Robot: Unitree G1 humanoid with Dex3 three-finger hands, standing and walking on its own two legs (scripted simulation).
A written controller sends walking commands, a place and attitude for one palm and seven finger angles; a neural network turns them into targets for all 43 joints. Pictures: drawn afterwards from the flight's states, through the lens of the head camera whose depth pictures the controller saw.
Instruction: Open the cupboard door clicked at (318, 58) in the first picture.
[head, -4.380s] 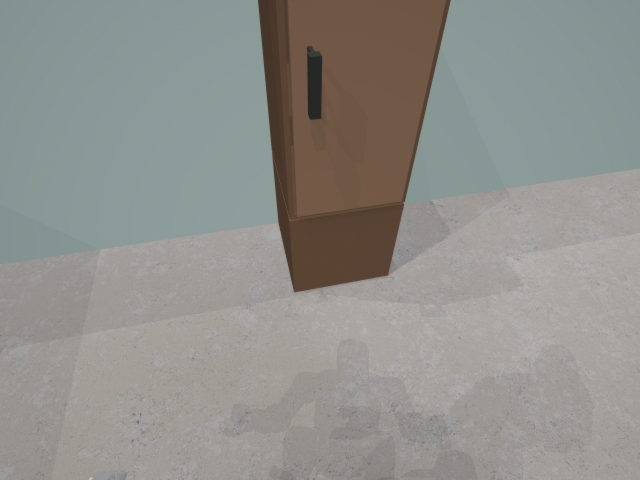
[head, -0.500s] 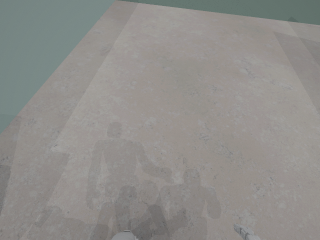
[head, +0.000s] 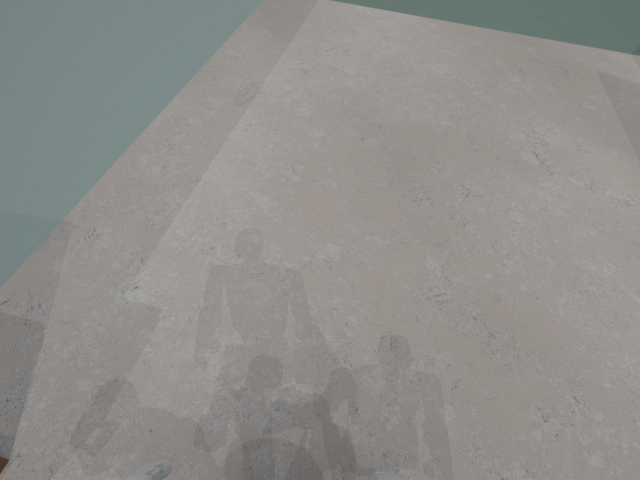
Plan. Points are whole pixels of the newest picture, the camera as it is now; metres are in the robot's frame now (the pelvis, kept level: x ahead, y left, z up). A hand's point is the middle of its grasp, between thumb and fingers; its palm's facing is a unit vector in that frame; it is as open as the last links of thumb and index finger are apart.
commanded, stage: turn to face it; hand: left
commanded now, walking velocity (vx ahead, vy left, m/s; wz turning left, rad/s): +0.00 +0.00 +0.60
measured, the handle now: out of the picture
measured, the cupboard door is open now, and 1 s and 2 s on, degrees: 0 0 0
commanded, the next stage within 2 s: take the last steps up to it in 2.00 s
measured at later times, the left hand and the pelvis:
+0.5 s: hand out of the picture -0.03 +0.16 -0.16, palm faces +0.34 -0.90 -0.28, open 7.4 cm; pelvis -0.02 -0.05 +0.00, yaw +20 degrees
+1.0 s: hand out of the picture -0.08 +0.21 -0.16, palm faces +0.60 -0.75 -0.28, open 7.4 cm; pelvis -0.04 -0.03 -0.01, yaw +37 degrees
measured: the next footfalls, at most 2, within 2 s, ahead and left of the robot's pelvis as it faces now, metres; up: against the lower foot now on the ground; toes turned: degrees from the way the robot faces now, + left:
right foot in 0.20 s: +0.04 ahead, -0.16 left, +0.00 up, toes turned +9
left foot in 0.62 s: -0.04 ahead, +0.11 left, +0.00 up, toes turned +30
